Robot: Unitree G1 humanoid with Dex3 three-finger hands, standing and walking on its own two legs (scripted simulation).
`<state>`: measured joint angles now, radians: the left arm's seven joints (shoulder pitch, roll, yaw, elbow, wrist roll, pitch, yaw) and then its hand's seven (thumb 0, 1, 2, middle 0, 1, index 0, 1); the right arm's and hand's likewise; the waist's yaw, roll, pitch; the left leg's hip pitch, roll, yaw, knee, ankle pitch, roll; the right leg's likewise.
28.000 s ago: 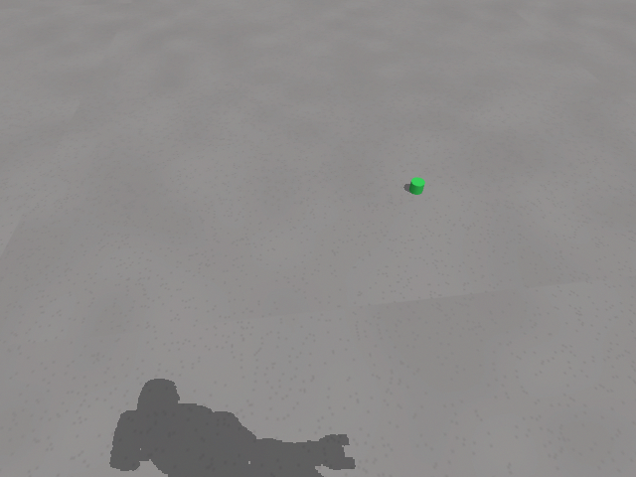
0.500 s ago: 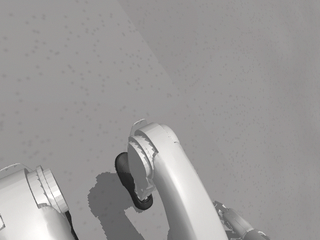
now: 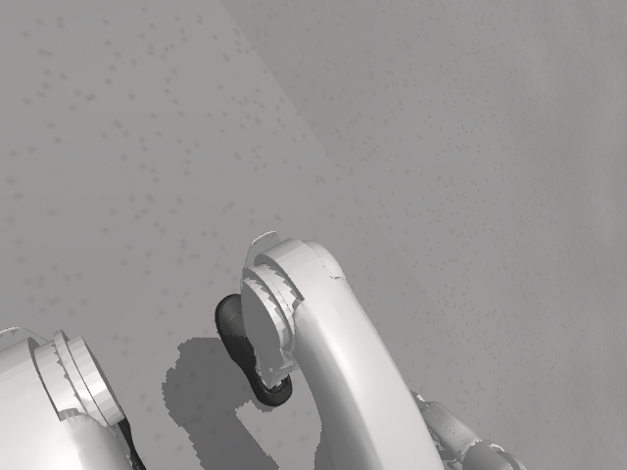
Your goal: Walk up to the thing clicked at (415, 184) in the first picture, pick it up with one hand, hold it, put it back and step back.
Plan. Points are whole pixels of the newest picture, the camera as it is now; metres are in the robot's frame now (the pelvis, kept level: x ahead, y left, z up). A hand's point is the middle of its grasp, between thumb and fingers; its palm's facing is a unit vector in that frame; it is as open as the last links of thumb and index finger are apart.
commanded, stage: rest palm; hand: left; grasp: from above
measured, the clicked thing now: out of the picture +0.48 +0.35 -0.28
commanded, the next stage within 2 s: close in 0.40 s
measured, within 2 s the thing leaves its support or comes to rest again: neither
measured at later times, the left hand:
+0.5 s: hand out of the picture +0.47 +0.33 -0.25, palm faces -0.44 -0.16 -0.88, open 13.8 cm
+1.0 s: hand out of the picture +0.46 +0.34 -0.26, palm faces -0.45 -0.16 -0.88, open 12.6 cm
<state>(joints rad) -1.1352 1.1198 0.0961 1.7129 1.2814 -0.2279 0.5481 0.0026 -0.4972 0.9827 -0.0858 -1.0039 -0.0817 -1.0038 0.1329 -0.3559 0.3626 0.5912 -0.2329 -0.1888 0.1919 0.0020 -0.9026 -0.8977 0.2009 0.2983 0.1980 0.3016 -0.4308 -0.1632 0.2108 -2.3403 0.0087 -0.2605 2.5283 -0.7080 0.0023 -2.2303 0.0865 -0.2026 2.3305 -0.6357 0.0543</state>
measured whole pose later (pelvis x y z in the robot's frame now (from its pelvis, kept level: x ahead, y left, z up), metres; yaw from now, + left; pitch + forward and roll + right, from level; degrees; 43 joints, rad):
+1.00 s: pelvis +0.00 +0.00 +0.01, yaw -1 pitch +28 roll -16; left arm -1.13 1.15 0.08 1.71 1.25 -0.21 0.53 0.00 -0.25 0.80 -0.20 -0.97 -0.23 -0.94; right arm 0.12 -0.36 0.39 0.58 -0.23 -0.18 0.19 0.00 -0.90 -0.89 0.20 0.30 0.20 0.30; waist -0.44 -0.17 0.23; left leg -2.33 0.01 -0.27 2.52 -0.71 0.01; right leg -2.21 0.09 -0.21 2.31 -0.63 0.06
